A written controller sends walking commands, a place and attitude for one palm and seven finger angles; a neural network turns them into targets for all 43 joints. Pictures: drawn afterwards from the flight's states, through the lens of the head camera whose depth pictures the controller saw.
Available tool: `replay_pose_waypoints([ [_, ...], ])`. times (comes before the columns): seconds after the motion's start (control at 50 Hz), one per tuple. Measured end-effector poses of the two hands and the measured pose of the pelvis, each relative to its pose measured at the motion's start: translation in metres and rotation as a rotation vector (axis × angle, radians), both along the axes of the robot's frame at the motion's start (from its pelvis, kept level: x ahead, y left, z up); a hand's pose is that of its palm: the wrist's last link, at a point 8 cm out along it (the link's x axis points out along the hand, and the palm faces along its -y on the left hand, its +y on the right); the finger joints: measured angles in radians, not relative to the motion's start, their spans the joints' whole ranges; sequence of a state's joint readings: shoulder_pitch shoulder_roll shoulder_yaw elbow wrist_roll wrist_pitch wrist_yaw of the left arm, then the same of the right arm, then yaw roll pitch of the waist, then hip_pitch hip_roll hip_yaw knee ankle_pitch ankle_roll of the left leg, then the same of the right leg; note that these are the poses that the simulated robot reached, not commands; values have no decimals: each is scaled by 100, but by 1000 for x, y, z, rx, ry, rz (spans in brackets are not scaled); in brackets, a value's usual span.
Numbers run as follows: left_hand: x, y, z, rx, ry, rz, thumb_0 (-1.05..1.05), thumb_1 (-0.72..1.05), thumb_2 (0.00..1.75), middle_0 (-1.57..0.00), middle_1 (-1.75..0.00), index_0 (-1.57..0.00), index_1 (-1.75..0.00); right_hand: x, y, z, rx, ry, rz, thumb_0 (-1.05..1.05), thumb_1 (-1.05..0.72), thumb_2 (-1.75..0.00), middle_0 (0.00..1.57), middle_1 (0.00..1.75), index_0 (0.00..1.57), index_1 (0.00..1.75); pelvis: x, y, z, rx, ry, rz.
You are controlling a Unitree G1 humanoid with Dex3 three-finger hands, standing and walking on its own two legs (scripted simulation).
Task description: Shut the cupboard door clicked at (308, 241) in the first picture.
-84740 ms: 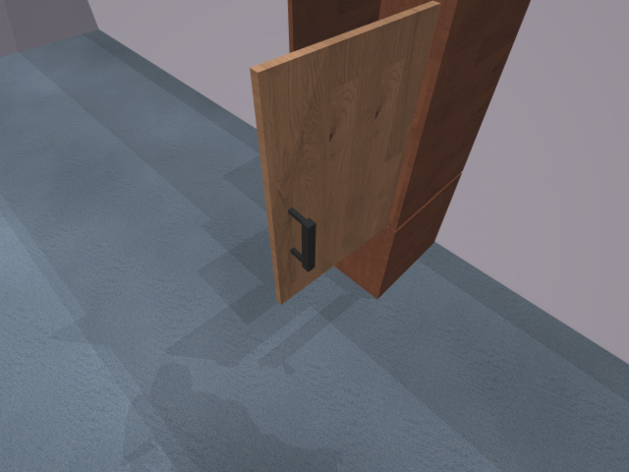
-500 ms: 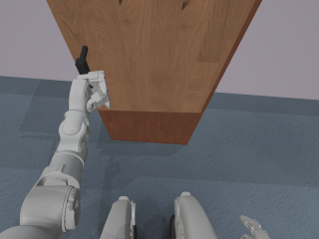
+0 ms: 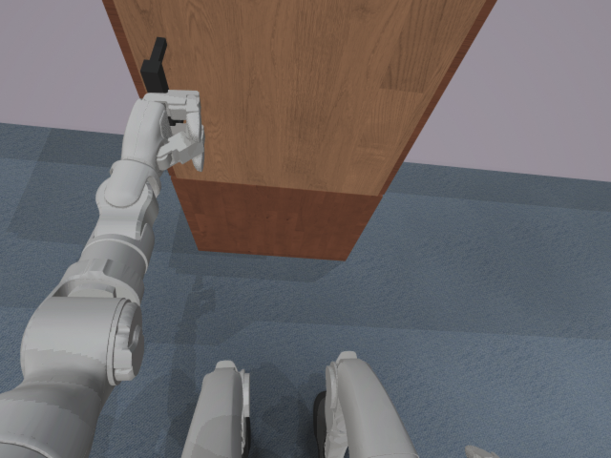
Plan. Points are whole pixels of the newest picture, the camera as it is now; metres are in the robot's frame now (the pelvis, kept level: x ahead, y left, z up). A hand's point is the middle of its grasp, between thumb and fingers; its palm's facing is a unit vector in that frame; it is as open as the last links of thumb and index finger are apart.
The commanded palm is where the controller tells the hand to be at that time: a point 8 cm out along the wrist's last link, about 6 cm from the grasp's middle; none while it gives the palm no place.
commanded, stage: pull the fist back off the door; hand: left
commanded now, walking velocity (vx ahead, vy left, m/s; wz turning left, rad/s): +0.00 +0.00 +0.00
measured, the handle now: (167, 98) +0.58 +0.16 +0.05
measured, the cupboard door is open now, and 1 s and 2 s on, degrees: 0 0 0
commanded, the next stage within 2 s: draw the hand back to the body in 0.86 s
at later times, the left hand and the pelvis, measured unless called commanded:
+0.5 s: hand (227, 144) +0.50 +0.08 +0.05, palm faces +0.00 -1.00 -0.02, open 3.1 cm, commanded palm +0.46 +0.13 +0.06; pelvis +0.01 -0.01 +0.01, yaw -1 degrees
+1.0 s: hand (216, 187) +0.43 +0.09 +0.06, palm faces -0.01 -1.00 -0.02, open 3.1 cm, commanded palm +0.40 +0.14 +0.07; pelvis +0.05 -0.02 +0.03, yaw +0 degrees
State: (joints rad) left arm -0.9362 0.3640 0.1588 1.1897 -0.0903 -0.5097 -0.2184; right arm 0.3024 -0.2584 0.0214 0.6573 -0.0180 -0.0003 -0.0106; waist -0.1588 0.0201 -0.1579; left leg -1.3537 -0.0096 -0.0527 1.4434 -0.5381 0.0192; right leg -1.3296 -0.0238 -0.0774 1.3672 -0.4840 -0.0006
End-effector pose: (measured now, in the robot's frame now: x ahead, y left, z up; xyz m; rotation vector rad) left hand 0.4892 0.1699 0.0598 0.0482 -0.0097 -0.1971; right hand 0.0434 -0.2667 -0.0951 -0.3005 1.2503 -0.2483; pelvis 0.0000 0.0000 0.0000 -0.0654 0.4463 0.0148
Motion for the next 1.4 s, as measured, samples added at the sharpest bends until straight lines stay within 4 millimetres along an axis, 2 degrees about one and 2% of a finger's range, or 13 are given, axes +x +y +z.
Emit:
replay_pose_waypoints([
  [0.1, -3, -10, -2, -76, 1, 181, 2, 90, 90, -138, -150, -134, -150, -3, 2, -2, -7, -18, 38, 0, -91, -90, 20, 30, 20, 30, -9, 1, -4, -2, 9, 2],
  [0.16, -3, -15, -2, -58, -8, 259, 2, 90, 90, -136, -150, -134, -150, -6, 5, -3, 10, -27, 48, 0, -91, -90, 20, 30, 20, 30, -12, 1, -5, 1, 9, 0],
  [0.24, -2, -20, -2, 37, -16, 234, 2, 90, 90, -134, -150, -132, -150, -13, 8, -6, 37, -24, 35, 0, -91, -90, 20, 30, 20, 30, -14, -1, -5, 5, 6, -5],
  [0.36, -3, -25, 1, -4, 1, 208, 2, 90, 90, -131, -149, -131, -150, -26, 10, -7, 71, 12, -5, 0, -91, -90, 20, 30, 20, 30, -9, -3, 1, 18, 0, -18],
  [0.48, -9, -36, -4, -24, 12, 196, 2, 90, 90, -130, -149, -130, -150, -20, 8, -1, 95, 29, -30, 0, -91, -90, 20, 30, 20, 30, 5, -5, 12, 34, -4, -37],
  [0.62, -27, -34, -10, -25, -8, 216, 2, 90, 90, -130, -149, -130, -150, 17, 2, 7, 105, -8, -35, 1, -91, -90, 20, 30, 20, 30, 25, -9, 23, 48, -9, -54],
  [0.84, -74, -28, -6, -28, 5, 191, 2, 90, 90, -130, -150, -130, -150, 113, -2, 25, 103, -170, 67, 1, -91, -90, 20, 30, 20, 30, 47, -16, 37, 51, -44, -33],
  [0.94, -78, -26, -4, -28, -13, 186, 2, 90, 90, -130, -150, -130, -150, 148, -1, 30, 89, -247, 120, 0, -91, -90, 20, 30, 20, 30, 47, -19, 35, 49, -51, -18],
  [1.02, -76, -24, -2, -28, -26, 179, 2, 90, 90, -130, -150, -130, -150, 160, 2, 30, 92, -283, 134, 0, -91, -90, 20, 30, 20, 30, 46, -20, 32, 46, -53, -15],
  [1.08, -80, -20, 8, -28, -32, 179, 2, 90, 90, -130, -149, -130, -150, 160, 6, 32, 110, -292, 117, 0, -91, -90, 20, 30, 20, 30, 45, -19, 34, 47, -68, -21],
  [1.14, -93, -12, 24, -20, -26, 182, 2, 90, 90, -130, -149, -130, -150, 153, 12, 39, 136, -291, 91, 1, -91, -90, 20, 30, 20, 30, 47, -19, 44, 50, -97, -28],
  [1.28, -125, 11, 63, -9, -6, 208, 2, 90, 90, -130, -149, -130, -150, 135, 21, 65, 151, -283, 72, 1, -91, -90, 20, 30, 20, 30, 52, -17, 74, 50, -171, -19],
  [1.4, -144, 19, 91, -16, -31, 185, 2, 90, 90, -130, -150, -130, -150, 137, 16, 91, 122, -343, 70, 1, -91, -90, 20, 30, 20, 30, 56, -14, 90, 46, -226, -14],
])
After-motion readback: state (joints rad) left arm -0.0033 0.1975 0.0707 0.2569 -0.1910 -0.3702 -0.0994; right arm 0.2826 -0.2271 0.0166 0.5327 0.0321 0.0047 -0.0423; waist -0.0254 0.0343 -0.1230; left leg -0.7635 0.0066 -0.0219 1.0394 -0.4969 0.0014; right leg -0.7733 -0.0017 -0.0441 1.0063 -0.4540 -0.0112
